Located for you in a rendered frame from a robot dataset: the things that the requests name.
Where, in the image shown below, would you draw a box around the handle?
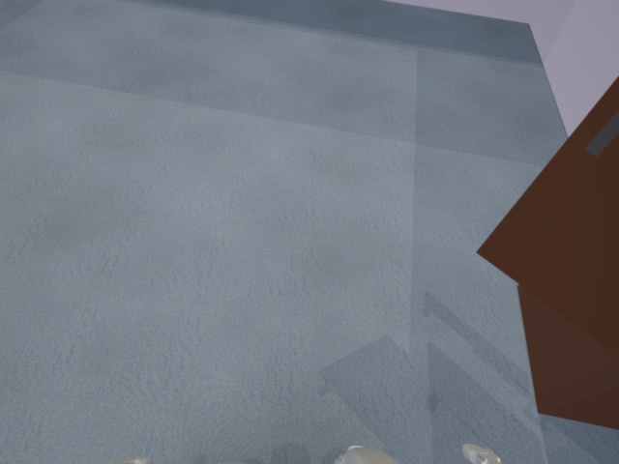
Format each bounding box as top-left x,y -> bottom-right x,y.
584,110 -> 619,157

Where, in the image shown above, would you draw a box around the robot right hand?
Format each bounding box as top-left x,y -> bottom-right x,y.
462,444 -> 501,464

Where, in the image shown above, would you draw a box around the cupboard door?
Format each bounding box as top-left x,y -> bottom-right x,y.
477,76 -> 619,357

